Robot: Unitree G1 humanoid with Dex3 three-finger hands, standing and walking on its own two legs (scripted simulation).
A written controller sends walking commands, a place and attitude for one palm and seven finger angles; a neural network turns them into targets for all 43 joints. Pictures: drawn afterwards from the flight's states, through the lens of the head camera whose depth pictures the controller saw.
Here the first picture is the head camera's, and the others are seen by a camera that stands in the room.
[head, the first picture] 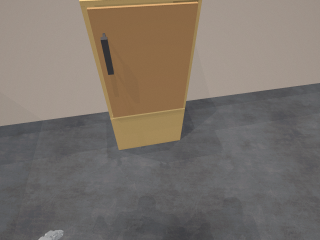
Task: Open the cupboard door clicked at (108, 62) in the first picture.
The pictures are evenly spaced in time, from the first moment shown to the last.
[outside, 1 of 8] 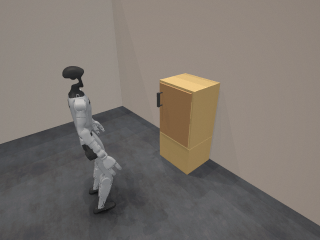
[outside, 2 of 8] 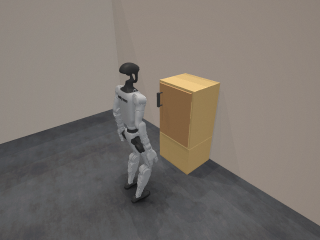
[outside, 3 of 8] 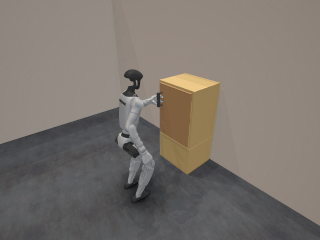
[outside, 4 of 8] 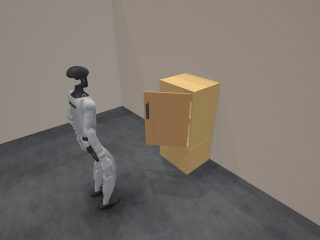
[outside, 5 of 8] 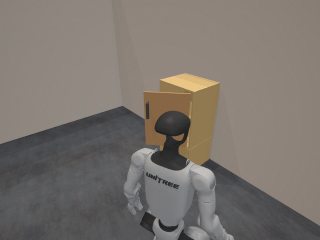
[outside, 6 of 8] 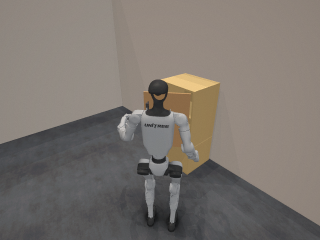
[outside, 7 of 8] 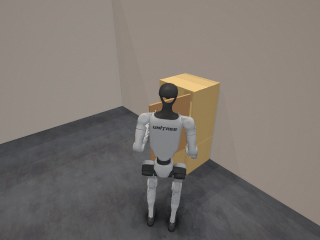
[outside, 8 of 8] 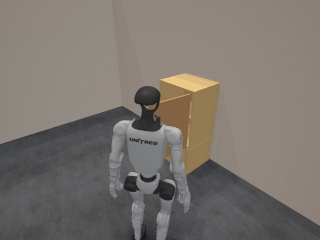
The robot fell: no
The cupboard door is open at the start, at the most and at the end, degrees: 0 85 84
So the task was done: yes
